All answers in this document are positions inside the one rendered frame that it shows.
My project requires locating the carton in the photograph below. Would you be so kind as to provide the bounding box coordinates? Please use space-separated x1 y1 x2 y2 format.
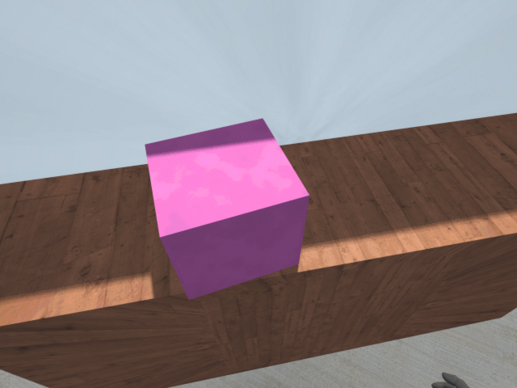
145 118 309 300

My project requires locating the pedestal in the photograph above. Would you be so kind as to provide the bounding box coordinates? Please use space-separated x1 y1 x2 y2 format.
0 113 517 388

